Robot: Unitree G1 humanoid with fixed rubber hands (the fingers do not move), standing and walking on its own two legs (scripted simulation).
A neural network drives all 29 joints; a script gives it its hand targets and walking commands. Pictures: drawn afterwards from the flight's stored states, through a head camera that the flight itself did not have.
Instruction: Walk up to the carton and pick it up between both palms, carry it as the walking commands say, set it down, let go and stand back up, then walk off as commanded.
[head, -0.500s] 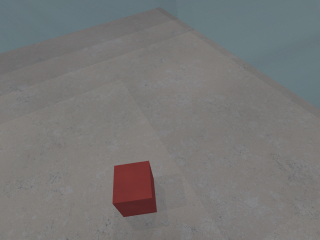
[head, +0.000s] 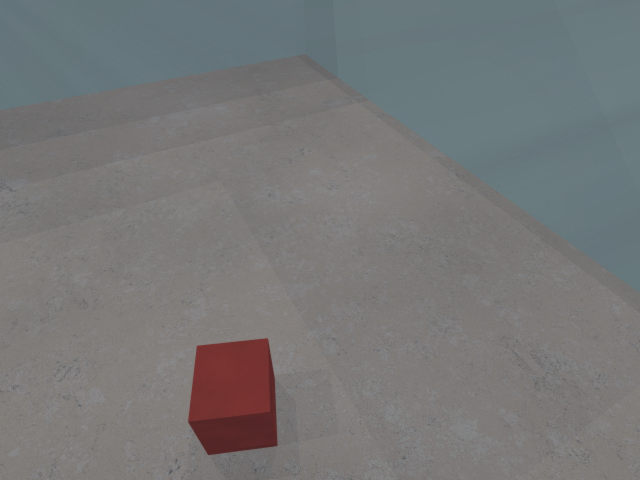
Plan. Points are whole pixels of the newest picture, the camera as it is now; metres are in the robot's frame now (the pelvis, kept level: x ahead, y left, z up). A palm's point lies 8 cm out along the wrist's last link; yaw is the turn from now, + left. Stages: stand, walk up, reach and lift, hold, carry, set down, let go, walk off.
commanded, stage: walk off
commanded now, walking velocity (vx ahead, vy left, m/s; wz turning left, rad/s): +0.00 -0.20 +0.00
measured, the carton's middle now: (238, 396) +0.52 +0.28 -0.64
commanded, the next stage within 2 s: stand in 0.74 s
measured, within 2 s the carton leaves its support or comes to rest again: neither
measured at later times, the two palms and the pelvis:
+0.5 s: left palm out of the picture +0.07 +0.15 -0.10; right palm out of the picture +0.03 -0.38 -0.12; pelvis -0.02 -0.12 +0.00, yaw +0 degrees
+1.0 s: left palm out of the picture +0.06 +0.09 -0.12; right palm out of the picture +0.03 -0.43 -0.10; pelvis -0.04 -0.16 +0.00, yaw +0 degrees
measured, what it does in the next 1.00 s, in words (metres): steps to the right: right foot, then left foot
